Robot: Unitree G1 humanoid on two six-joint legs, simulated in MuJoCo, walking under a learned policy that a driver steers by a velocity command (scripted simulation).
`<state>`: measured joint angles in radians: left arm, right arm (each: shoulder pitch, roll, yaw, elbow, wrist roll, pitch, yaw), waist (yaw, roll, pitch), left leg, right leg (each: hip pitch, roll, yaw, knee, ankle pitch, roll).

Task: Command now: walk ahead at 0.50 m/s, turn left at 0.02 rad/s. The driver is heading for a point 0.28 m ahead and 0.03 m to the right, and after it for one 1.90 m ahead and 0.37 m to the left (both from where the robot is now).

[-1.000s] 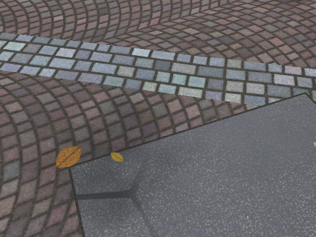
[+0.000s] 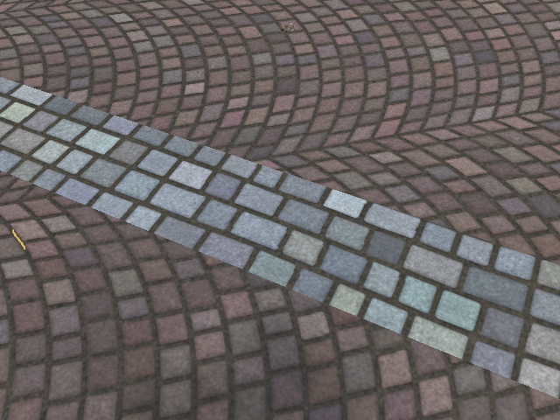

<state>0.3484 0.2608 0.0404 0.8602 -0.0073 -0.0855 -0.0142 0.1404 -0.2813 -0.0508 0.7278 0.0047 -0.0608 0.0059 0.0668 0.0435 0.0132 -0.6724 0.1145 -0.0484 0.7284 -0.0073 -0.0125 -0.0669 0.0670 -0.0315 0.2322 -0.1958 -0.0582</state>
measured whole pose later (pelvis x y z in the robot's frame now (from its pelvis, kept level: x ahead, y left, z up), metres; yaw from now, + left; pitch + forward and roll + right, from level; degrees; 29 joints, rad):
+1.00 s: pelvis +0.55 +0.00 +0.00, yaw +12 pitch +0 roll -2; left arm 0.28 0.27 0.07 0.91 0.01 -0.10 0.00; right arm 0.20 -0.30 -0.08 0.77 0.02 -0.02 0.00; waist 0.05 0.04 0.02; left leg -0.68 0.11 -0.06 0.94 -0.11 0.01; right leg -0.07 0.01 -0.18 0.26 -0.20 -0.02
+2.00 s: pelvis +1.09 +0.18 +0.00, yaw +8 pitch +1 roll +0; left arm 0.28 0.27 0.06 0.81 -0.01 -0.06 -0.02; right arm 0.14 -0.29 -0.06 0.77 -0.01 -0.10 -0.01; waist 0.03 0.03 0.04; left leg -0.60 0.10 -0.07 1.01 -0.27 -0.02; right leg -0.23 0.12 0.05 0.36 -0.15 -0.09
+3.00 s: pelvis +1.67 +0.25 +0.00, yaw +9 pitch +1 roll -1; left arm 0.24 0.25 0.06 0.81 0.01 -0.09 -0.02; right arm 0.27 -0.30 -0.06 0.87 0.03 -0.05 0.00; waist 0.01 0.05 0.02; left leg -0.57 0.09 -0.06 1.12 -0.29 0.02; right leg -0.21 0.03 -0.12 0.36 -0.17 -0.05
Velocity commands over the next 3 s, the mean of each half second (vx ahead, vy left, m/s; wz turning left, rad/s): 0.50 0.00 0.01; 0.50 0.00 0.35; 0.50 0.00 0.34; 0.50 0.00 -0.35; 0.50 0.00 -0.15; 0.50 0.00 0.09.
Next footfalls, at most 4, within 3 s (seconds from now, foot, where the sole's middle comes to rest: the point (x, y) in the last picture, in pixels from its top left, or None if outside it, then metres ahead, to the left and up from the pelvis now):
0.20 left None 0.29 0.15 -0.78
0.70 right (360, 386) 0.57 -0.10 -0.78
1.22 left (239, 304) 0.78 0.22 -0.78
1.78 right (283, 199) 1.16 0.12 -0.78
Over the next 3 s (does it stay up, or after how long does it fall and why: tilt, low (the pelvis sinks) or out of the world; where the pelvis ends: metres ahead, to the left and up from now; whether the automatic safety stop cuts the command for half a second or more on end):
stays up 1.67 0.25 0.00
